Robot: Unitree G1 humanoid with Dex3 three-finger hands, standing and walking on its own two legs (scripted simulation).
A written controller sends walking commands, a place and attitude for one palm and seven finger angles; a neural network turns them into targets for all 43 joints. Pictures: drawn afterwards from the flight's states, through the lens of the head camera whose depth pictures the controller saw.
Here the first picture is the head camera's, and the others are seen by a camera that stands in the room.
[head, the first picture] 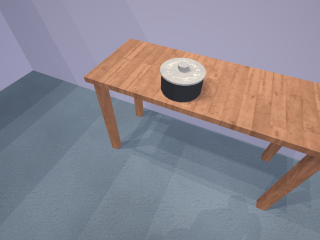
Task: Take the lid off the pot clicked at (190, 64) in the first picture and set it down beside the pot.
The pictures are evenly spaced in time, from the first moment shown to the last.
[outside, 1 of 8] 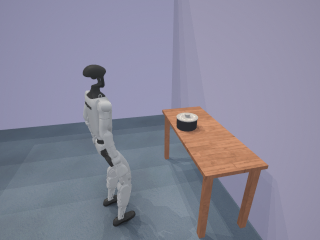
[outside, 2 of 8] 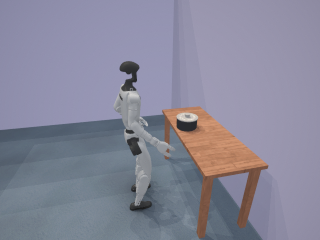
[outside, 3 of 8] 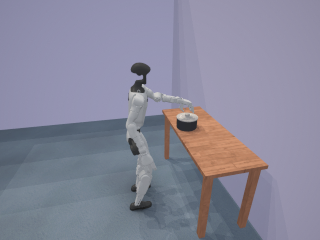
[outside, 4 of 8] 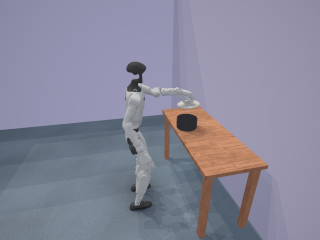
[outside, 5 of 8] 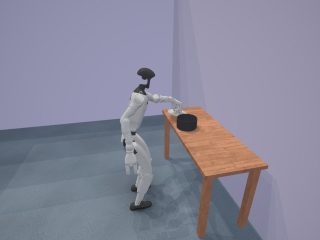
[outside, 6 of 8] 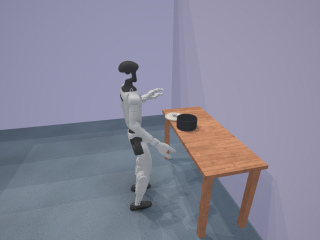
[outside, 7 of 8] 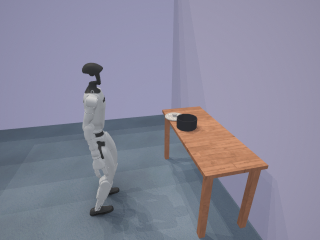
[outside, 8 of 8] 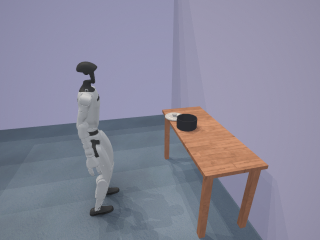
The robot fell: no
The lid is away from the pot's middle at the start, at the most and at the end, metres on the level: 0.00 0.25 0.24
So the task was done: yes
